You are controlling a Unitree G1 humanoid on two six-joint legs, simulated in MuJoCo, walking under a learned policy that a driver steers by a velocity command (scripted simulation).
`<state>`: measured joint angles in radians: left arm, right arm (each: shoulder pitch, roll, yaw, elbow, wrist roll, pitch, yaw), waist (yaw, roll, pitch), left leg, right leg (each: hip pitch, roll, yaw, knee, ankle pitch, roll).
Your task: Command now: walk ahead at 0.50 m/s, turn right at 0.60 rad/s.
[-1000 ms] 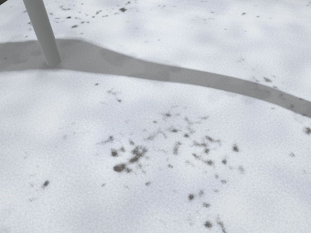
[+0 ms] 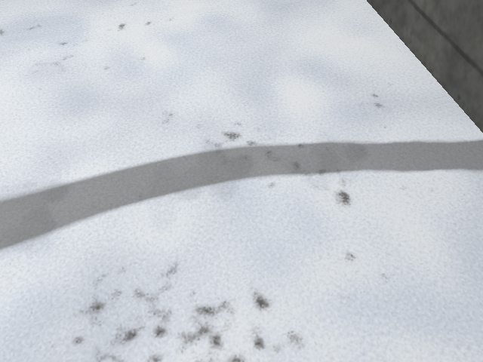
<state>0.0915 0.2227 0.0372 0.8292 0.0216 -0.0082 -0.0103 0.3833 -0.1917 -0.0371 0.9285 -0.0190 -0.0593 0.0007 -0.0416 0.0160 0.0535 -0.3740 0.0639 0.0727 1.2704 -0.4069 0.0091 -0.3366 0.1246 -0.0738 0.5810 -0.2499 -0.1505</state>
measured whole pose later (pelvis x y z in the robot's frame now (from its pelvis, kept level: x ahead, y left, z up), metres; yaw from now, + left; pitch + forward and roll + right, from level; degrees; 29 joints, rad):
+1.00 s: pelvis +0.47 -0.09 +0.01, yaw -27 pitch +1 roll +2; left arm 0.06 0.22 0.01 0.72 0.05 -0.06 -0.02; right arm 0.44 -0.23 -0.03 0.91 0.00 -0.04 0.01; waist -0.07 0.00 0.05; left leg -0.21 0.04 0.05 0.96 -0.46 0.04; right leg -0.40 -0.01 -0.08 0.57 -0.19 -0.08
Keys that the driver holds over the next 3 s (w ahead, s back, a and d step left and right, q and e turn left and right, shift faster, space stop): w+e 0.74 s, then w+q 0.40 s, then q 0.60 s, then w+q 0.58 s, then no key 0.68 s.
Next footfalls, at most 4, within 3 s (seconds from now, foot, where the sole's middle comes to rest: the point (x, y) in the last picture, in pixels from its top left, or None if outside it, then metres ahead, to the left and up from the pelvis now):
0.42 left None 0.40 0.11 -0.76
0.92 right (329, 337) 0.53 -0.21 -0.76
1.42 left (289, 251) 0.80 -0.14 -0.76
1.96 right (347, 267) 0.73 -0.31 -0.76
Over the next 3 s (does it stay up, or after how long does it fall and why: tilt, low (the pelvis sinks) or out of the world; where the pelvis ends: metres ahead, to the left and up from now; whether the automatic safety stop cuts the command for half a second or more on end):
stays up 0.95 -0.07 0.02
